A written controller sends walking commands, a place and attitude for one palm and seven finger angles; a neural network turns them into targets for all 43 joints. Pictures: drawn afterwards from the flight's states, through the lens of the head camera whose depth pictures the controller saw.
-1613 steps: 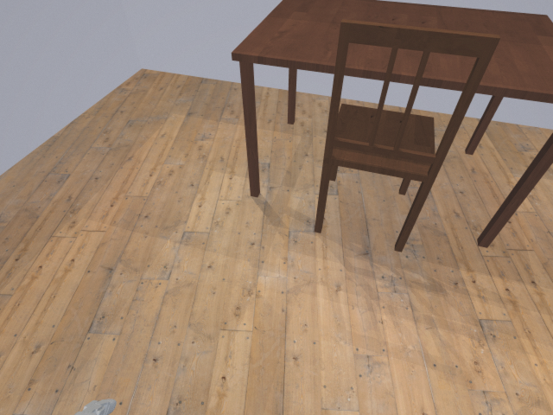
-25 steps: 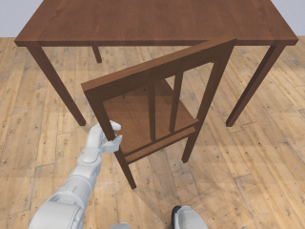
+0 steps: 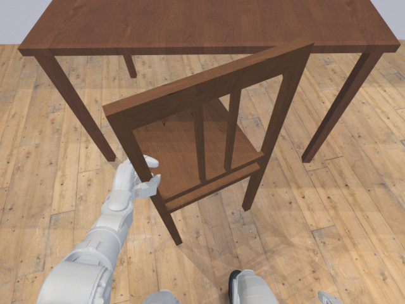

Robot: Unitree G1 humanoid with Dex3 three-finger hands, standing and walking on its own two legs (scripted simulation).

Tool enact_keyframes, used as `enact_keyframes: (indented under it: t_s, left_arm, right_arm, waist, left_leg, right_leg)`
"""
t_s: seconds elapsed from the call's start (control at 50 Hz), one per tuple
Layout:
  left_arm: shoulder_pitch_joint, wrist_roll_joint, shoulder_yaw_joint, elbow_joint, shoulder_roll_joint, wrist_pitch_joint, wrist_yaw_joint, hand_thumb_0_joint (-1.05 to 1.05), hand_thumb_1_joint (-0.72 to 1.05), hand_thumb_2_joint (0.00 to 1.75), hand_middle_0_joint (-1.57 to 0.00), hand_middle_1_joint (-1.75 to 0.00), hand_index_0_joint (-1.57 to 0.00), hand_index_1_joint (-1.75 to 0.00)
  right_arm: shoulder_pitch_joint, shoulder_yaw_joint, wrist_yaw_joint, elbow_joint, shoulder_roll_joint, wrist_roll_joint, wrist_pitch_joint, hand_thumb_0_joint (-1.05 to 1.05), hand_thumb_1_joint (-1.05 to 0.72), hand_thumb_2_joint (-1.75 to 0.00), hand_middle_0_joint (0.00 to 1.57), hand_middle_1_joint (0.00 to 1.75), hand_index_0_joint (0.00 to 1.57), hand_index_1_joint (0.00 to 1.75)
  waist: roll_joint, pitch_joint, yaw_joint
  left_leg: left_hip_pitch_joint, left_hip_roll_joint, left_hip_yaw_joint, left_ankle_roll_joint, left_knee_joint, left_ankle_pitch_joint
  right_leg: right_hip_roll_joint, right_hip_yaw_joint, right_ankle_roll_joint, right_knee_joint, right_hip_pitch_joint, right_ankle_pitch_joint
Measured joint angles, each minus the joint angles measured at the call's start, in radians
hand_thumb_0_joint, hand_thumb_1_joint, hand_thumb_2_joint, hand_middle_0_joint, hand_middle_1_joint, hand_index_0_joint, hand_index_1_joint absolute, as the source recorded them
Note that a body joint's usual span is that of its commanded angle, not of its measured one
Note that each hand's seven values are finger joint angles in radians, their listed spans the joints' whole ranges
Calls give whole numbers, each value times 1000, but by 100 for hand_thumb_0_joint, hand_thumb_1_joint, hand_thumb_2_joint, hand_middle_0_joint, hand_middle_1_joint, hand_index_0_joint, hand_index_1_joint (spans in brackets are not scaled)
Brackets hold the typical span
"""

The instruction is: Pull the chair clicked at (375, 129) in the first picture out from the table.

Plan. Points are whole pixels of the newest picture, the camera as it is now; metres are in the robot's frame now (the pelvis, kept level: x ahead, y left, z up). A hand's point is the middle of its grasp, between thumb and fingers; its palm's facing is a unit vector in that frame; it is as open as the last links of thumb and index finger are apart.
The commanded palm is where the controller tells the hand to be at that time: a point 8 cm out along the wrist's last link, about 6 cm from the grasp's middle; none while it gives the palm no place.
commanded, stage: step backward, pulling the chair out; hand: left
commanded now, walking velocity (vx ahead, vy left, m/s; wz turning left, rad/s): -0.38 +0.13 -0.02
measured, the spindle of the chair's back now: (200, 149) +0.46 +0.01 -0.04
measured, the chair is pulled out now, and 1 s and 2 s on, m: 0.25 0.27 0.27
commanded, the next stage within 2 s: none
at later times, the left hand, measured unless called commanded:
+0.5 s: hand (149, 190) +0.35 +0.13 -0.05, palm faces -0.02 -0.98 -0.20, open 5.9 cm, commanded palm +0.37 +0.18 -0.04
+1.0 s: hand (148, 191) +0.35 +0.13 -0.05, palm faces -0.02 -0.98 -0.20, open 5.9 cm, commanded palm +0.36 +0.18 -0.04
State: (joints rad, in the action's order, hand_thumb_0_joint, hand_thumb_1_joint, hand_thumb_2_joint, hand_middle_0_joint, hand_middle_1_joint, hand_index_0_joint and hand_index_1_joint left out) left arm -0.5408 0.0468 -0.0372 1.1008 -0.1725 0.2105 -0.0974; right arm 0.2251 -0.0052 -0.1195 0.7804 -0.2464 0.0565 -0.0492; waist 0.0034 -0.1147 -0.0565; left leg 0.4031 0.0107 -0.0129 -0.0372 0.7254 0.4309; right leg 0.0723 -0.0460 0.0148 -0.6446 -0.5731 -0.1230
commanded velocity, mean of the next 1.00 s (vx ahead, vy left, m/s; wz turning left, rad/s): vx -0.38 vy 0.01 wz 0.00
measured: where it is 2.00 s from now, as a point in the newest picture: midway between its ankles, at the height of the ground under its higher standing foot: outside the picture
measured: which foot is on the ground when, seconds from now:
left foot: down 0.00-1.00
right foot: down 0.00-1.00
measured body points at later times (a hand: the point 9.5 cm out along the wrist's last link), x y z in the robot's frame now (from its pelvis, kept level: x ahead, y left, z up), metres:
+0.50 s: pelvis -0.01 +0.01 +0.00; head +0.05 +0.00 +0.45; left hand +0.35 +0.18 -0.03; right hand +0.04 -0.25 -0.13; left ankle +0.01 +0.15 -0.71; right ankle +0.13 -0.12 -0.71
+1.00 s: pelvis -0.02 +0.01 +0.01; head +0.05 +0.00 +0.45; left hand +0.35 +0.18 -0.03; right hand +0.05 -0.27 -0.12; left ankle +0.01 +0.15 -0.71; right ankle +0.11 -0.12 -0.71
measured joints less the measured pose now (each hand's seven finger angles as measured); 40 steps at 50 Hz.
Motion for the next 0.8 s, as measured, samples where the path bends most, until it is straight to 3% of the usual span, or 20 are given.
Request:
enact_keyframes:
  t_s: [0.06,0.12,0.24,0.28,0.36,0.44,0.54,0.62,0.68,0.8]
  left_arm:
    - [-21,-6,-3,6,5,-8,-7,3,56,71,-20,-118,-50,-144]
    - [-23,-11,9,-4,6,-21,-10,2,57,69,-19,-118,-50,-144]
    - [20,-5,39,-32,-5,-34,-6,2,58,67,-18,-119,-50,-145]
    - [31,-6,43,-40,-14,-34,1,1,57,68,-19,-120,-50,-145]
    - [42,2,34,-32,-17,-31,1,1,56,70,-20,-119,-50,-145]
    - [28,-2,11,-11,1,-18,-8,2,56,70,-20,-119,-50,-145]
    - [19,-17,19,-5,11,-13,-9,2,58,68,-18,-120,-50,-145]
    - [36,-14,41,-21,7,-17,-4,1,58,66,-18,-120,-50,-145]
    - [48,-19,46,-33,-2,-15,7,1,57,67,-19,-120,-50,-145]
    - [36,-7,21,-24,-13,-12,9,1,54,72,-22,-119,-50,-145]
  right_arm:
    - [0,2,3,6,-24,3,-5,1,-91,-90,21,30,21,30]
    - [20,4,-1,-2,-46,2,-3,1,-91,-90,21,30,21,30]
    - [74,7,-10,-28,-38,6,3,1,-91,-90,20,30,20,29]
    - [84,2,-11,-29,-21,5,4,1,-91,-90,20,30,20,29]
    - [69,-4,-7,-17,-1,2,9,1,-91,-90,20,30,20,29]
    - [46,-7,5,-1,0,1,3,1,-91,-90,21,30,20,30]
    - [54,-16,2,-2,-7,-3,-8,1,-91,-90,21,30,21,30]
    - [72,-16,-6,-15,0,-1,-7,1,-91,-90,21,30,21,30]
    - [75,-17,-8,-11,16,-4,-6,1,-91,-90,21,30,21,30]
    - [28,-11,-3,-3,17,-7,-2,1,-91,-90,21,30,21,30]
  waist:
    - [-13,-15,-10]
    - [-17,-17,-16]
    - [-32,4,7]
    - [-43,7,13]
    - [-26,18,5]
    - [-13,15,-2]
    - [-17,15,-1]
    - [-17,15,18]
    - [-22,13,26]
    - [-6,13,16]
  left_leg:
    - [-5,-11,1,7,-34,-13]
    - [-16,-5,-6,12,-84,-156]
    - [-29,8,-37,14,-60,-108]
    - [-33,5,-44,10,-39,-94]
    - [-19,14,-38,3,6,-57]
    - [-4,-1,-20,12,4,4]
    - [-19,-4,-26,23,-66,-139]
    - [-31,8,-39,23,-45,-94]
    - [-38,9,-35,13,-17,-72]
    - [-6,17,-16,-2,6,-65]
  right_leg:
    - [12,-3,-6,50,17,36]
    - [12,-7,-16,85,31,62]
    - [2,13,-18,39,20,-18]
    - [6,20,-13,28,21,37]
    - [-1,15,-6,-16,7,8]
    - [2,11,-10,34,13,36]
    - [5,12,-25,89,30,66]
    - [-4,20,-19,28,19,-34]
    - [-3,31,-19,0,41,17]
    - [-8,13,-8,-35,11,-26]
